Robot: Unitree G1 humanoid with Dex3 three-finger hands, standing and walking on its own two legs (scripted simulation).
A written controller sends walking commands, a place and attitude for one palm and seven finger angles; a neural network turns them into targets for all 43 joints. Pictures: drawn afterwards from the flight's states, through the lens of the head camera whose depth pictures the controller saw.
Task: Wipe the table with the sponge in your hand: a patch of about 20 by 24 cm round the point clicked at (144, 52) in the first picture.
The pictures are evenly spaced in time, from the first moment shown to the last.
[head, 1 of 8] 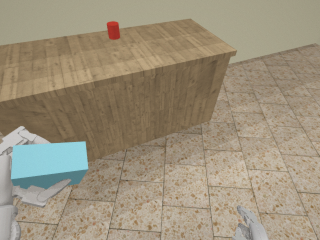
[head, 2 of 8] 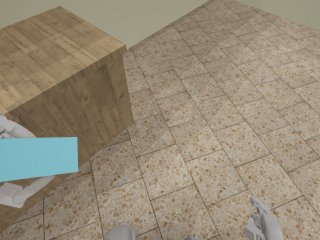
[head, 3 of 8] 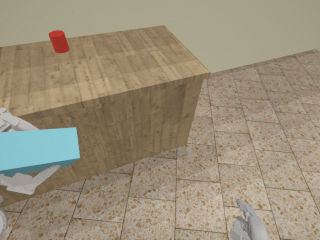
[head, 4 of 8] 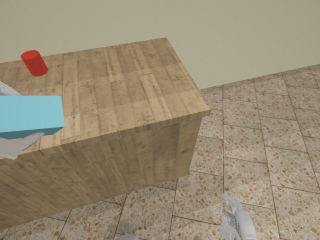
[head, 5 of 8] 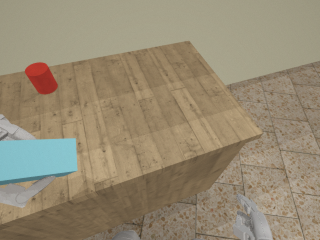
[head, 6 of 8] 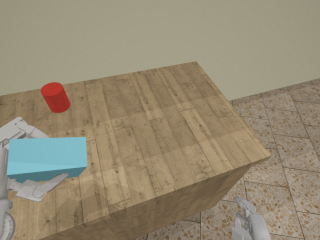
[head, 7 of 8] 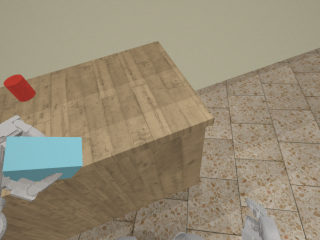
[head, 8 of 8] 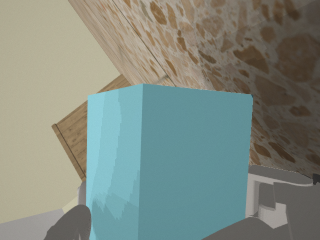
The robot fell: yes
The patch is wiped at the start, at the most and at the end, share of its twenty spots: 0.00 0.00 0.00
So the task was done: no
